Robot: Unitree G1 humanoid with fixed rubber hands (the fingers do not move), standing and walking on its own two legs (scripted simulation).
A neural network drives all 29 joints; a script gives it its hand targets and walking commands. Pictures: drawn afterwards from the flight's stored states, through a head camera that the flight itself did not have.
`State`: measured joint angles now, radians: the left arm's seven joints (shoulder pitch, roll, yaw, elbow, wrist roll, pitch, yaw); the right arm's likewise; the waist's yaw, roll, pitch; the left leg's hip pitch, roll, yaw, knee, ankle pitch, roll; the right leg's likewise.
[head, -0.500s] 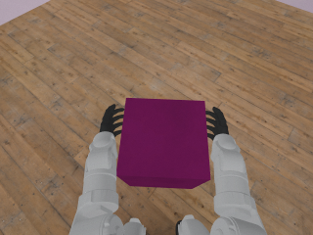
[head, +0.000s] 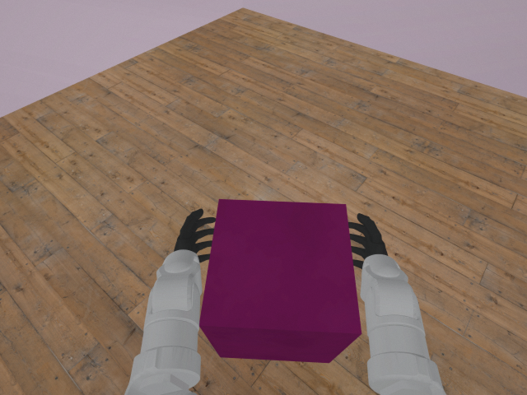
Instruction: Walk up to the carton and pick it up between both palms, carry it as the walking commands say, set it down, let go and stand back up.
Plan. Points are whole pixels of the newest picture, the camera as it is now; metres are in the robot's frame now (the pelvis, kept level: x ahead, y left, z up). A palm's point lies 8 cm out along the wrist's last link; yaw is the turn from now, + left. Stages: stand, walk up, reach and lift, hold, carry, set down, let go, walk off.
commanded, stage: reach and lift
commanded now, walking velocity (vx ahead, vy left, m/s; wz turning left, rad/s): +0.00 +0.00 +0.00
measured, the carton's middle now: (278, 286) +0.31 -0.01 -0.07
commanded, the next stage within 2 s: hold in 1.46 s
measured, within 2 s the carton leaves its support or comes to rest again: neither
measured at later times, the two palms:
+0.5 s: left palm (173, 251) +0.31 +0.14 +0.07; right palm (380, 249) +0.30 -0.15 +0.07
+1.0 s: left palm (168, 246) +0.31 +0.15 +0.08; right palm (375, 242) +0.31 -0.15 +0.08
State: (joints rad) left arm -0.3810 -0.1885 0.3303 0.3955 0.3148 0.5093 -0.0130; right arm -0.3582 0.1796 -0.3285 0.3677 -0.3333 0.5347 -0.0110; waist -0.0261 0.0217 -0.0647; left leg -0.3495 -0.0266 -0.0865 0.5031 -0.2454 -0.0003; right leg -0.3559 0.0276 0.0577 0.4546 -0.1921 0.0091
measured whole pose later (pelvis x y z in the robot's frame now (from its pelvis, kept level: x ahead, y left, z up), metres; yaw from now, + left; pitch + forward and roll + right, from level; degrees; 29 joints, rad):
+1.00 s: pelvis +0.00 +0.00 +0.01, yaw +0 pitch -6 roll +0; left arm -0.37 -0.18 0.29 0.25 0.31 0.72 -0.01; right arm -0.37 0.19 -0.30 0.27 -0.33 0.73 0.00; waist 0.01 0.00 0.01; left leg -0.04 -0.03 -0.08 0.36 -0.21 0.00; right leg -0.06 0.02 0.07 0.34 -0.17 0.01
